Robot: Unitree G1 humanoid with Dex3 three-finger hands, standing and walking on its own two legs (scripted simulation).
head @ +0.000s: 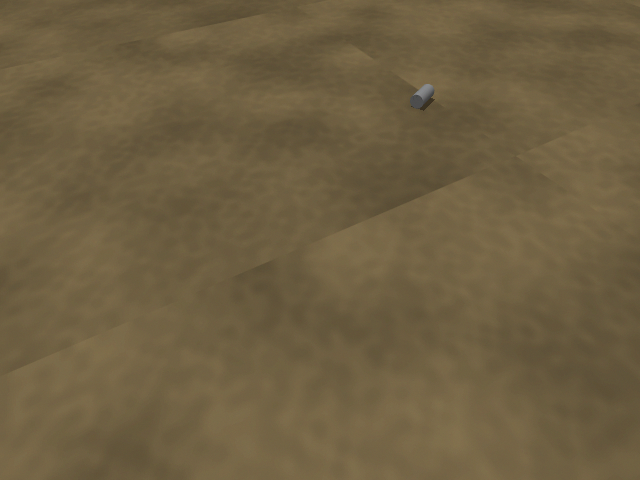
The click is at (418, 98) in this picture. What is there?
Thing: lying bottle
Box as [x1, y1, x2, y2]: [410, 84, 433, 108]
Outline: 431,85 423,85 410,98 410,103 412,106 416,108 420,107 433,94 433,88
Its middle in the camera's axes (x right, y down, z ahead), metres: +0.63 -0.89 +2.37
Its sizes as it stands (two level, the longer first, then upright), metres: 0.207 0.086 0.086
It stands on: the floor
